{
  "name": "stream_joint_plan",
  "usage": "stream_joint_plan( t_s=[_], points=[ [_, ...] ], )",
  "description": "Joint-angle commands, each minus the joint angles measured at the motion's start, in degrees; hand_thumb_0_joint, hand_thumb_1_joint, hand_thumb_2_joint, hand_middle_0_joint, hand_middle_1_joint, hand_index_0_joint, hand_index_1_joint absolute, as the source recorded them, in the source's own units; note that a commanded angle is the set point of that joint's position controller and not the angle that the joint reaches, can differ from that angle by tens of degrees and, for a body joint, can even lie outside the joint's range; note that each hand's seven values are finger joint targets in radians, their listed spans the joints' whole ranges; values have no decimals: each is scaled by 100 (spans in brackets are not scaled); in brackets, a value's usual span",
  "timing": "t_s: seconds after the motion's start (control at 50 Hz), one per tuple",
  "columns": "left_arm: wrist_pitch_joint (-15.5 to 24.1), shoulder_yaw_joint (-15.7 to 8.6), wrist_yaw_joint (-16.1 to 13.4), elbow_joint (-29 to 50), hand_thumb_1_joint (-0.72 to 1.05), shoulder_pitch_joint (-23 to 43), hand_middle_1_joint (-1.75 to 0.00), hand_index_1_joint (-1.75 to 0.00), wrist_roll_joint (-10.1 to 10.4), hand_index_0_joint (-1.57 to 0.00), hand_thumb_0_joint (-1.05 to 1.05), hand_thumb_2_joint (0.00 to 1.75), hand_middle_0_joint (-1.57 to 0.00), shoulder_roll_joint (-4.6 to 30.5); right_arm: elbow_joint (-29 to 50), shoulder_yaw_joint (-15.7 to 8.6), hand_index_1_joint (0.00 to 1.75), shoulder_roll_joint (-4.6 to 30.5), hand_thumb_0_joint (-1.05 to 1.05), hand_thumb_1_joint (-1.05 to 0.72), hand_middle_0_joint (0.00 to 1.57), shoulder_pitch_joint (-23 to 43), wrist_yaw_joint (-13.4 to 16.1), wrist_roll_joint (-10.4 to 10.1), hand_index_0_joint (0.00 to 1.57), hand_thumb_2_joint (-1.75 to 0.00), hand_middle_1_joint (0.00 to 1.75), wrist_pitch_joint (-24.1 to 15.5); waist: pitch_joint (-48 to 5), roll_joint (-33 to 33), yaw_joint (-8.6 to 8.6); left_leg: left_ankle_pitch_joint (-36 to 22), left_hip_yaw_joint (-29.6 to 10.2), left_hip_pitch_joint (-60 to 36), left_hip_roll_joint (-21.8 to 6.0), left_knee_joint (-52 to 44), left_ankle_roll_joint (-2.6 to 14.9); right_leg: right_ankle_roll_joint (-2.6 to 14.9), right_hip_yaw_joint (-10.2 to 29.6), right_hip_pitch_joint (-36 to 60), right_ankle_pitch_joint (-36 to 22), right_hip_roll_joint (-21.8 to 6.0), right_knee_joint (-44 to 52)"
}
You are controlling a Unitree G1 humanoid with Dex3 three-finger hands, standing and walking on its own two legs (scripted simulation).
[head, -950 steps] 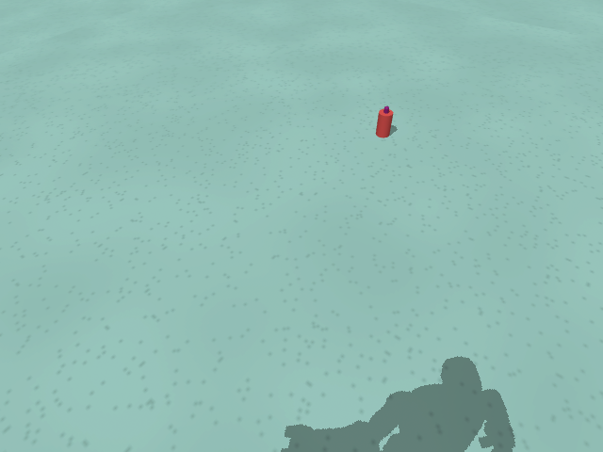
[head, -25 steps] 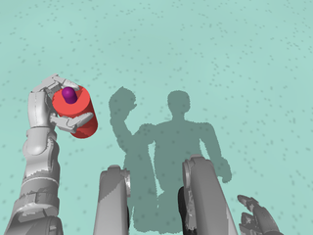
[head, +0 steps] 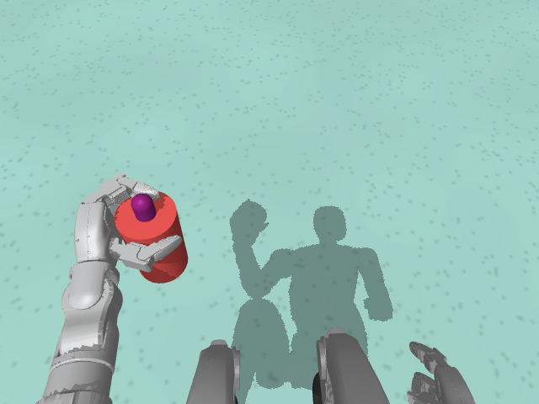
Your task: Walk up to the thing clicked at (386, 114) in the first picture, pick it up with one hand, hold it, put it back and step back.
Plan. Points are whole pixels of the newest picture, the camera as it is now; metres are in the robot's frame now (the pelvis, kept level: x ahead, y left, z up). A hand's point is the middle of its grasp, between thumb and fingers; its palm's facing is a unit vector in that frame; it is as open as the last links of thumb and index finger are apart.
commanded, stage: lift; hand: left
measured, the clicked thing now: (153, 233) +0.38 +0.18 -0.02
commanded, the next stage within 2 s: hold in 1.04 s
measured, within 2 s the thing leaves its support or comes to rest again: neither
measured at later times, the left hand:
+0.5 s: hand (129, 198) +0.37 +0.17 +0.11, palm faces +0.10 -0.99 -0.02, open 9.1 cm
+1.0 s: hand (127, 181) +0.37 +0.16 +0.15, palm faces +0.08 -1.00 +0.00, open 9.1 cm
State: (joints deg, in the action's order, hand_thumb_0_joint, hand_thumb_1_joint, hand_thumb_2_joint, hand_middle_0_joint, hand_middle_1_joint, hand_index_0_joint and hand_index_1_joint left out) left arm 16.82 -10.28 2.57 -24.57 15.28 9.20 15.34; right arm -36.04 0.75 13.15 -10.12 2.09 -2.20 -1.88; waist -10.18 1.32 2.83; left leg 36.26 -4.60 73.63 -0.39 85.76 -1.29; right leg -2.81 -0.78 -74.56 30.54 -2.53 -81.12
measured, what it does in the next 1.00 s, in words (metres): rises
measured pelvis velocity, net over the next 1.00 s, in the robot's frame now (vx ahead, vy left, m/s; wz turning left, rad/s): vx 0.04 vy -0.01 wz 0.00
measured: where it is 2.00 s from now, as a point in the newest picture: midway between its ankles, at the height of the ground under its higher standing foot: outside the picture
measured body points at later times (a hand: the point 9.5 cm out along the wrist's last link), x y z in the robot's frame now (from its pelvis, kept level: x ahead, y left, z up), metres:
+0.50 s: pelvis +0.02 -0.01 +0.08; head +0.10 +0.01 +0.52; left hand +0.36 +0.23 +0.11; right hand +0.16 -0.25 -0.03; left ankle +0.03 +0.13 -0.58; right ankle +0.07 -0.15 -0.58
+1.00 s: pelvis +0.04 -0.01 +0.11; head +0.09 +0.00 +0.55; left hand +0.36 +0.22 +0.15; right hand +0.17 -0.25 -0.01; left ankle +0.03 +0.13 -0.58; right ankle +0.07 -0.15 -0.58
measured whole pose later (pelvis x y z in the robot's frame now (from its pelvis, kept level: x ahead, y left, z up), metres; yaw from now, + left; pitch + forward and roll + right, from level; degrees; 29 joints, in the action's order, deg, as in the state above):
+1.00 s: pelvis +0.04 -0.01 +0.11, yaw +0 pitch +10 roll -1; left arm 19.1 -8.4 4.6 -24.6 7.7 10.6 11.7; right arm -38.3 0.2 12.3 -13.3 2.9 -0.7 -1.8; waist -3.9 0.7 1.4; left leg 28.3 -3.1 38.0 -1.9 56.1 -1.8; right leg -1.9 -1.0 -39.7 23.5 -1.7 -53.1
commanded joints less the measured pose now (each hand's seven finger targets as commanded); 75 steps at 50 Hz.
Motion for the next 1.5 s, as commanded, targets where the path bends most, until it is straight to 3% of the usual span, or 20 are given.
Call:
stream_joint_plan(
  t_s=[0.0, 0.06, 0.1, 0.22, 0.3, 0.34, 0.46, 0.58, 0.62, 0.66, 0.72, 0.76, 0.82, 0.88, 0.92, 0.94, 1.0, 1.06, 1.16, 1.48],
  points=[
    [583, -290, 79, 1427, 17, 1693, -135, -135, 132, -120, 0, 122, -118, 834, 446, -357, 30, 878, 0, -90, 20, -378, 67, 48, 20, -90, 30, -247, -2347, 358, 12, -1768, 50, -2268, 31, -1760, 120, 407, -180, 1905, -1452, 174, 1318],
    [597, -377, 109, 1267, 17, 1584, -135, -134, 116, -120, 0, 122, -118, 897, 447, -352, 30, 835, 0, -90, 20, -350, 54, 65, 20, -90, 30, -257, -2119, 215, -22, -1449, 118, -2296, 47, -2026, 166, 367, -155, 2320, -1251, 182, 1698],
    [645, -250, 134, 1241, 15, 1351, -136, -135, 164, -121, 0, 122, -119, 653, 486, -341, 30, 812, 0, -90, 20, -291, 27, 61, 20, -90, 30, -295, -2021, 150, -79, -1431, 113, -2347, 39, -2188, 155, 364, -160, 2468, -1248, 171, 1788],
    [774, -314, 132, 1801, 13, 1470, -136, -135, 148, -123, 0, 121, -121, 835, 507, -336, 30, 802, 0, -90, 20, -346, 37, 104, 20, -90, 30, -296, -2181, 391, -168, -1950, 184, -3008, 46, -2545, 111, 367, -159, 3050, -1676, 192, 2094],
    [733, -192, 68, 1455, 16, 1289, -136, -136, 192, -121, 0, 124, -120, 561, 516, -287, 30, 742, 0, -90, 20, -300, 73, 117, 20, -90, 30, -308, -1827, 52, -33, -1767, 236, -2998, 54, -2754, 162, 309, -147, 3376, -1639, 229, 2440],
    [785, -266, 37, 1803, 16, 1511, -136, -137, 178, -122, 0, 124, -121, 773, 463, -299, 30, 753, 0, -91, 20, -355, 96, 120, 20, -90, 30, -329, -1871, 281, -97, -1816, 248, -3239, 54, -2878, 140, 321, -124, 3471, -1675, 208, 2520],
    [717, -60, 45, 1590, 17, 1280, -137, -137, 170, -123, 0, 124, -122, 492, 449, -289, 30, 710, 0, -91, 20, -329, 123, 145, 20, -90, 30, -323, -1489, 228, -63, -2033, 254, -3542, 41, -3212, 109, 329, -166, 3715, -1845, 241, 2809],
    [680, -60, 115, 1473, 17, 1089, -136, -135, 166, -122, 0, 123, -120, 459, 416, -297, 30, 668, 0, -91, 20, -371, 117, 167, 20, -90, 30, -284, -1440, 179, -96, -2296, 275, -3793, 18, -3426, 90, 337, -193, 4112, -2048, 261, 3011],
    [686, -234, 110, 1452, 19, 1086, -137, -136, 196, -123, 0, 124, -121, 559, 425, -323, 30, 705, 0, -90, 20, -358, 128, 149, 20, -90, 30, -273, -1474, 86, -159, -2386, 303, -3856, 15, -3496, 96, 332, -178, 4292, -2156, 252, 3078],
    [728, -62, 152, 1546, 19, 1221, -138, -138, 203, -123, 0, 126, -121, 430, 462, -318, 30, 694, 0, -90, 20, -307, 118, 158, 20, -90, 30, -277, -1325, 187, -85, -2371, 296, -3949, 16, -3581, 79, 340, -187, 4197, -2110, 267, 3125],
    [750, -220, 175, 1309, 18, 979, -137, -137, 214, -123, 0, 124, -121, 489, 457, -331, 30, 704, 0, -91, 20, -306, 115, 167, 20, -90, 30, -262, -1340, 130, -181, -2500, 288, -4018, 6, -3670, 52, 357, -198, 4353, -2153, 258, 3161],
    [838, -253, 187, 1873, 16, 1307, -135, -135, 227, -122, 0, 122, -120, 640, 483, -319, 30, 671, 0, -91, 20, -343, 123, 166, 20, -90, 30, -249, -1500, 172, -176, -2461, 310, -4126, 25, -3721, 76, 334, -174, 4575, -2185, 256, 3243],
    [742, -14, 241, 1234, 17, 800, -134, -134, 258, -121, 0, 122, -119, 229, 481, -305, 30, 668, 0, -91, 20, -264, 137, 165, 20, -90, 30, -267, -1173, -52, -77, -2368, 336, -4069, 24, -3770, 85, 316, -161, 4533, -2155, 265, 3343],
    [828, -183, 204, 1824, 16, 1210, -133, -134, 231, -120, 0, 122, -118, 571, 427, -325, 30, 680, 0, -91, 20, -320, 171, 170, 20, -90, 30, -246, -1381, 213, -132, -2497, 342, -4325, 24, -3834, 69, 325, -146, 4680, -2266, 254, 3381],
    [806, -148, 207, 1821, 15, 1111, -133, -134, 257, -120, 0, 121, -118, 478, 437, -326, 30, 692, 0, -91, 20, -326, 168, 173, 20, -90, 30, -247, -1258, 166, -118, -2561, 339, -4371, 17, -3864, 64, 334, -150, 4665, -2313, 260, 3410],
    [751, -82, 242, 1235, 16, 721, -133, -133, 260, -119, 0, 121, -118, 278, 406, -313, 30, 673, 0, -91, 20, -311, 170, 180, 20, -90, 30, -242, -1150, 6, -103, -2622, 343, -4268, 21, -3839, 64, 322, -156, 4724, -2370, 251, 3425],
    [819, -222, 202, 1748, 14, 1077, -134, -134, 226, -120, 0, 120, -119, 578, 415, -347, 30, 676, 0, -91, 20, -299, 178, 176, 20, -90, 30, -240, -1242, 112, -143, -2491, 396, -4334, 48, -3881, 101, 296, -106, 4894, -2351, 235, 3541],
    [771, -84, 221, 1460, 15, 806, -133, -133, 260, -120, 0, 120, -119, 300, 413, -330, 30, 666, 0, -91, 20, -263, 167, 166, 20, -90, 30, -244, -996, -61, -112, -2506, 382, -4327, 32, -3965, 90, 293, -130, 4903, -2357, 245, 3578],
    [791, -178, 215, 1768, 12, 1036, -130, -131, 225, -117, 0, 116, -116, 491, 428, -367, 30, 689, 0, -91, 20, -230, 148, 165, 20, -90, 30, -233, -1028, 118, -166, -2540, 397, -4435, 40, -4040, 78, 301, -127, 4977, -2374, 239, 3650],
    [729, -89, 48, 1913, 13, 858, -131, -131, 187, -118, 0, 116, -117, 334, 462, -369, 30, 668, 0, -92, 20, -172, 115, 174, 20, -90, 30, -253, -959, 102, -158, -2661, 379, -4743, 25, -4226, 53, 294, -159, 5174, -2434, 265, 3800]
  ],
)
